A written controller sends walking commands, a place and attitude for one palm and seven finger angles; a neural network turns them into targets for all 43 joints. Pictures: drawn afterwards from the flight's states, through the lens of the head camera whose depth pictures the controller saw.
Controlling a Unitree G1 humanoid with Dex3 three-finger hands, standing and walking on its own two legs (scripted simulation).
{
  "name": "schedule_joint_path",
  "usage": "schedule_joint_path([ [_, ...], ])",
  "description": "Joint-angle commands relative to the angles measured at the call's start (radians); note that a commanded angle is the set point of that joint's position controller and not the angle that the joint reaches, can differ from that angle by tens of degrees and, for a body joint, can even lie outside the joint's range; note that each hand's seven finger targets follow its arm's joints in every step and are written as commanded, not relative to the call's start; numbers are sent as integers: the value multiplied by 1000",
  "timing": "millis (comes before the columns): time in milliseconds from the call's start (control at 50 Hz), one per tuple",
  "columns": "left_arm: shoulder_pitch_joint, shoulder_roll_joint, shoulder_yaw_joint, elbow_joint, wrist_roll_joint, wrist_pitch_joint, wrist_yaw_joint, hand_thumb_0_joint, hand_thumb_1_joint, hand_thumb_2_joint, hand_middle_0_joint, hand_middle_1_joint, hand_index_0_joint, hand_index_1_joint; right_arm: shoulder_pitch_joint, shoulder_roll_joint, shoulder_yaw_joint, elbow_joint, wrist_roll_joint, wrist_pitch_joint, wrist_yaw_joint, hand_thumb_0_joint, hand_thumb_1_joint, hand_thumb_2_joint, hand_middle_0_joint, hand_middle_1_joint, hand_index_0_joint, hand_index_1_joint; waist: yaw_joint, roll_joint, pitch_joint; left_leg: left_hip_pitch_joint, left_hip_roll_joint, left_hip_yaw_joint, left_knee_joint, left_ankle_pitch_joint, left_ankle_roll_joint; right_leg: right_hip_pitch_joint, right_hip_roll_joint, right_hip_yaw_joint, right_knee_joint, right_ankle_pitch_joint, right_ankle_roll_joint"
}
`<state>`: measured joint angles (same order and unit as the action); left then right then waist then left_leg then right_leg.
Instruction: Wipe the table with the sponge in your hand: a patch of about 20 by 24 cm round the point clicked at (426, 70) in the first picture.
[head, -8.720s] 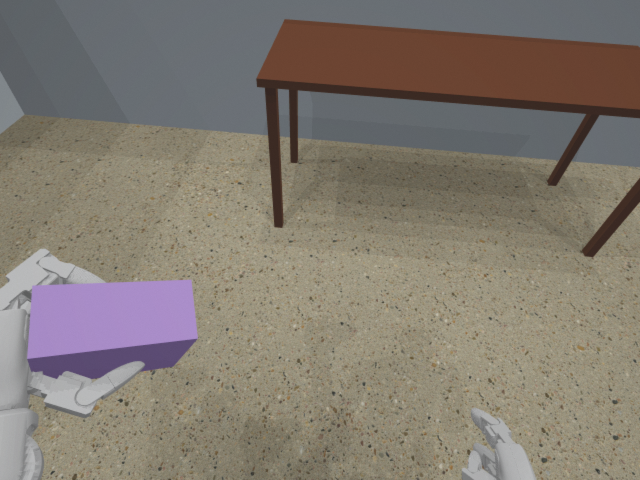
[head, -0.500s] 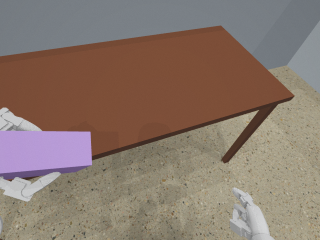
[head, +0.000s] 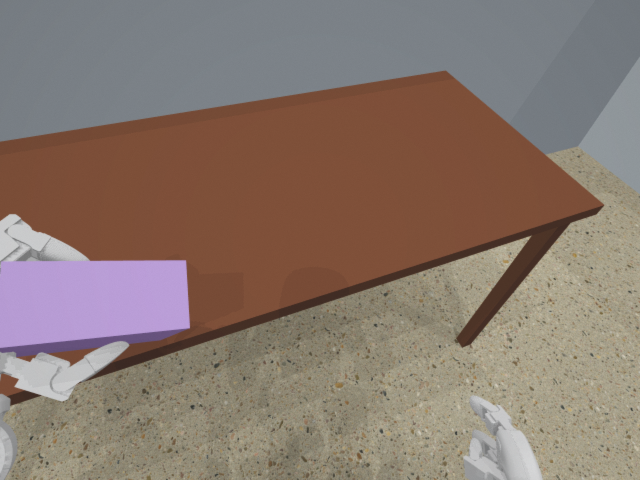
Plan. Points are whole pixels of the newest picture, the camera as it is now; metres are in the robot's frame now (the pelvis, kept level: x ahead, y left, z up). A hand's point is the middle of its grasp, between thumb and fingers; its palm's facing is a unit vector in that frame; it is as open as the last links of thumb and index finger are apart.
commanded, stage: shuffle to correct the standing spot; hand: left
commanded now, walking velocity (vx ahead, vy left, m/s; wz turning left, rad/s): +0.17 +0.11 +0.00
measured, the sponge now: (124, 307) +0.24 +0.20 +0.16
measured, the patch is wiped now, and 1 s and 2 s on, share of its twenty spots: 0.00 0.00 0.00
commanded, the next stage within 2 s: come to a stop and stand still in 0.50 s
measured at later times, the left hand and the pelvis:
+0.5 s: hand (22, 259) +0.26 +0.29 +0.19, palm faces +0.39 -0.81 -0.43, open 10.2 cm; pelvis +0.04 +0.05 +0.00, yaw +2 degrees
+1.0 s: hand (17, 215) +0.31 +0.32 +0.19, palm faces +0.33 -0.84 -0.42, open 10.2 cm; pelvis +0.09 +0.08 +0.02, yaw +0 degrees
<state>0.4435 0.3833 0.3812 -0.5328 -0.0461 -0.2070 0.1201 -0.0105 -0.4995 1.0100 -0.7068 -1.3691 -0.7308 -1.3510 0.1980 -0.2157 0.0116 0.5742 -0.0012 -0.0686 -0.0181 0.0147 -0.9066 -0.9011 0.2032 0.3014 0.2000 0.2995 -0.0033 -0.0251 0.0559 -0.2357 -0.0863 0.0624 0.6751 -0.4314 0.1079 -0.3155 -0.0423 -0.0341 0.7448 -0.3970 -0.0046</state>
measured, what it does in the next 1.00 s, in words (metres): walks ahead: left foot, then right foot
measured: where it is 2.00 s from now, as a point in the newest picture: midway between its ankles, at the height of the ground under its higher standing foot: outside the picture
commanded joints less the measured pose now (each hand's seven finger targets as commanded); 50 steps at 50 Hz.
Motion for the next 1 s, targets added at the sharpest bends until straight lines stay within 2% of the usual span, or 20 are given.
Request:
schedule_joint_path([
  [0, -66, 158, 117, -216, -5, -71, 13, 0, 100, 1300, -1200, -1600, -1200, -1600, -76, -128, -61, -172, -15, -60, 7, 0, -900, -900, 200, 300, 200, 300, -5, 214, -135, 217, 205, -218, -178, 993, -148, -42, 56, -128, -132, 2, -34],
  [40, -19, 176, 143, -160, -7, -67, 17, 0, 100, 1300, -1200, -1600, -1200, -1600, -92, -135, -66, -171, 4, -45, 9, 0, -900, -900, 200, 300, 200, 300, 48, -8, -227, -220, 133, -101, 226, 799, -158, 484, -59, -2, -319, 366, -136],
  [60, 13, 182, 134, -143, -16, -66, 19, 0, 100, 1300, -1200, -1600, -1200, -1600, -90, -138, -73, -178, 27, -53, 9, 0, -900, -900, 200, 300, 200, 300, 41, -252, -265, -430, 43, -51, 537, 409, -148, 591, -276, 328, -311, 533, -271],
  [100, 48, 212, 190, -165, -35, -90, 30, 0, 100, 1300, -1200, -1600, -1200, -1600, -67, -155, -81, -152, 29, -38, 14, 0, -900, -900, 200, 300, 200, 300, 21, -111, -119, -559, 167, -265, 660, -126, -96, 351, -417, 419, -368, 424, -270],
  [160, -88, 188, 140, -280, -7, -103, 29, 0, 100, 1300, -1200, -1600, -1200, -1600, -100, -113, -54, -124, 11, -20, 15, 0, -900, -900, 200, 300, 200, 300, -25, 27, -109, -227, 216, -149, 297, -24, -83, 4, -294, 189, -382, 287, -187],
  [220, -122, 154, 91, -231, 2, -87, 32, 0, 100, 1300, -1200, -1600, -1200, -1600, -94, -100, -54, -108, 6, -68, -20, 0, -900, -900, 200, 300, 200, 300, -18, 11, -73, 111, 94, 67, -16, 155, -95, -132, -128, 6, -310, 52, -98],
  [240, -142, 153, 85, -221, 6, -84, 29, 0, 100, 1300, -1200, -1600, -1200, -1600, -89, -109, -61, -116, 6, -79, -33, 0, -900, -900, 200, 300, 200, 300, -19, 59, -60, 144, 99, 31, -78, 121, -82, -140, -102, 3, -222, 21, -78],
  [300, -175, 169, 117, -194, 16, -84, 23, 0, 100, 1300, -1200, -1600, -1200, -1600, -91, -143, -72, -159, 14, -92, -43, 0, -900, -900, 200, 300, 200, 300, -5, 281, -61, -9, 345, -445, -402, -17, 77, -159, 71, -31, 241, -159, 10],
  [380, -137, 196, 156, -232, 22, -90, 11, 0, 100, 1300, -1200, -1600, -1200, -1600, -125, -97, -38, -144, 17, -121, -21, 0, -900, -900, 200, 300, 200, 300, 24, 264, -122, -210, 231, -182, -228, -92, 16, 182, 31, -35, -187, 20, -6],
  [420, -55, 200, 149, -209, 6, -79, 3, 0, 100, 1300, -1200, -1600, -1200, -1600, -96, -78, -47, -144, 19, -118, -13, 0, -900, -900, 200, 300, 200, 300, 11, -219, -97, -305, 49, -2, 205, -66, -74, 186, -194, 415, -481, -61, -137],
  [440, -53, 180, 124, -229, -13, -67, 6, 0, 100, 1300, -1200, -1600, -1200, -1600, -96, -96, -61, -142, 26, -106, -5, 0, -900, -900, 200, 300, 200, 300, 17, -348, -34, -427, 90, -21, 377, 9, -99, 231, -318, 534, -535, 76, -222],
  [480, -59, 178, 137, -237, -12, -71, 24, 0, 100, 1300, -1200, -1600, -1200, -1600, -105, -100, -40, -116, 28, -97, 7, 0, -900, -900, 200, 300, 200, 300, -1, -120, -56, -445, 162, -112, 389, -39, -98, 265, -332, 395, -433, 409, -251],
  [540, -42, 161, 151, -190, -1, -90, 27, 0, 100, 1300, -1200, -1600, -1200, -1600, -78, -77, -32, -93, 13, -98, -2, 0, -900, -900, 200, 300, 200, 300, -21, 8, -161, 5, 89, 6, -165, 226, -73, 170, -121, 56, -169, 577, -84],
  [560, -20, 161, 149, -174, -3, -86, 26, 0, 100, 1300, -1200, -1600, -1200, -1600, -87, -96, -47, -93, 12, -105, -15, 0, -900, -900, 200, 300, 200, 300, -22, 127, -211, 215, 113, -42, -243, 413, -52, 70, -56, 5, 9, 516, -33],
  [580, -57, 124, 103, -218, -3, -86, 16, 0, 100, 1300, -1200, -1600, -1200, -1600, -78, -120, -65, -117, 5, -101, -16, 0, -900, -900, 200, 300, 200, 300, -19, 293, -223, 357, 300, -303, -266, 650, 31, -165, 18, -34, 222, 159, 16],
  [620, -79, 149, 109, -124, 8, -56, -4, 0, 100, 1300, -1200, -1600, -1200, -1600, -88, -107, -70, -130, 4, -85, -12, 0, -900, -900, 200, 300, 200, 300, 9, 155, -174, 247, 381, -397, -340, 699, 118, -273, 46, 19, 434, -126, 18],
  [700, -88, 166, 93, -289, 8, -25, -4, 0, 100, 1300, -1200, -1600, -1200, -1600, -118, -77, -28, -142, 0, -109, -4, 0, -900, -900, 200, 300, 200, 300, 22, 209, -201, 134, 300, -166, -285, 825, 18, -6, 16, -28, -18, 32, 10],
  [780, -5, 193, 123, -285, -4, -23, 2, 0, 100, 1300, -1200, -1600, -1200, -1600, -119, -89, -11, -158, 1, -109, -18, 0, -900, -900, 200, 300, 200, 300, 4, 147, -193, -103, 199, -123, -243, 372, -84, 331, -5, 64, -364, 398, -29],
  [840, 32, 155, 128, -218, -35, -2, 8, 0, 100, 1300, -1200, -1600, -1200, -1600, -70, -100, -37, -139, 9, -105, -28, 0, -900, -900, 200, 300, 200, 300, -6, -12, -186, -7, 133, -107, -162, 280, -111, 210, -108, 201, -420, 435, -85],
  [980, -1, 121, 79, -146, -36, 19, 21, 0, 100, 1300, -1200, -1600, -1200, -1600, -127, -101, -20, -136, 4, -82, -67, 0, -900, -900, 200, 300, 200, 300, 6, 85, -169, 40, 194, -142, -315, 417, -98, 216, -25, 79, -395, 445, -11],
])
